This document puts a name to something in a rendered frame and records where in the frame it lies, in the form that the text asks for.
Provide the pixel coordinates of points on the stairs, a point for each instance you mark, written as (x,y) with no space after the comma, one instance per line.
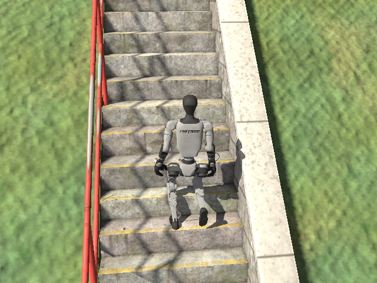
(157,52)

